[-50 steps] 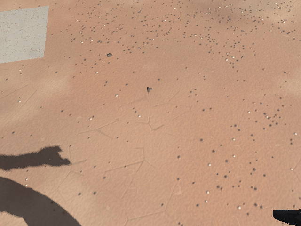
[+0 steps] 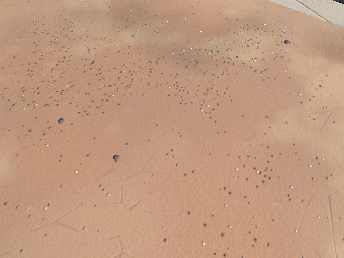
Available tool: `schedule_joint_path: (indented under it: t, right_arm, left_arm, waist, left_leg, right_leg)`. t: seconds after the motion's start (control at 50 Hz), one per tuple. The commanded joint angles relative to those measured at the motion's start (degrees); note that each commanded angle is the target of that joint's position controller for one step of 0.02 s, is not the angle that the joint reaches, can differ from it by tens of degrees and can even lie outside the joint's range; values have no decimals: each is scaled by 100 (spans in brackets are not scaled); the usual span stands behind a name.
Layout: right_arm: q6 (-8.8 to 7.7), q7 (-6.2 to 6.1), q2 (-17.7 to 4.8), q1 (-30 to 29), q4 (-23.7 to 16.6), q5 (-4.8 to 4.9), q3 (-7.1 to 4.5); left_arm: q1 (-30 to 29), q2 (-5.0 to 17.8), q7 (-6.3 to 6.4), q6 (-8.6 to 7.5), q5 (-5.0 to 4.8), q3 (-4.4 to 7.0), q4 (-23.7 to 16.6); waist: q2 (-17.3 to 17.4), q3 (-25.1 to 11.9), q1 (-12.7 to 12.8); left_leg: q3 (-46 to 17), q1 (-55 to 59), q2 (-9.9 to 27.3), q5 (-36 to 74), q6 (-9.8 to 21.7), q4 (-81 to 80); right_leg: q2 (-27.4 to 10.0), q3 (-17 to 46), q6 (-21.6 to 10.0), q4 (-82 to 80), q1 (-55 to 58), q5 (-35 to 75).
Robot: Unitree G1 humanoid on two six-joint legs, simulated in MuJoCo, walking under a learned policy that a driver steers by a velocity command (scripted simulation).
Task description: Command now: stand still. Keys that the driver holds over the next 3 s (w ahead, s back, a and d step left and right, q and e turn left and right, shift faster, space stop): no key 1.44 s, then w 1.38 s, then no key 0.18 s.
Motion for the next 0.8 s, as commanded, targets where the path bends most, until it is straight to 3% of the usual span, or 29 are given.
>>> schedule_joint_path:
  t: [0.02, 0.36, 0.8]
  right_arm:
    - [-27, -46, -638, -95, -94, 7, -133]
    - [18, -113, -559, 1, 503, 11, -133]
    - [14, -155, -375, 426, 723, 19, -74]
  left_arm:
    - [148, 628, 25, -65, -5, 141, -113]
    - [348, 545, 65, -77, -14, 49, 643]
    - [728, 323, 80, -85, -35, -44, 1199]
  waist:
    - [-39, -267, -9]
    - [-21, -59, -10]
    - [-1, 77, 16]
  left_leg:
    - [-219, 626, 204, 1267, 178, -298]
    - [-179, 593, 143, 939, 153, -468]
    - [-160, 494, 98, 786, 162, -526]
  right_leg:
    - [-247, 199, -95, -568, -432, 1559]
    - [-174, 69, -76, -803, -508, 1070]
    - [-122, -33, -72, -884, -611, 822]
Next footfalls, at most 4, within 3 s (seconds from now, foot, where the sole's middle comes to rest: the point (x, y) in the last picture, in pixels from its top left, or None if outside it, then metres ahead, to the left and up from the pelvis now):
2.16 right None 0.46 -0.10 -0.77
2.72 left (147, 197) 0.77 0.13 -0.77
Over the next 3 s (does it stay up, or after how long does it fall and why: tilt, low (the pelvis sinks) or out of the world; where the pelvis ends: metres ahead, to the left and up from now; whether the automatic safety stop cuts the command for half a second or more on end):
stays up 0.74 0.05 0.01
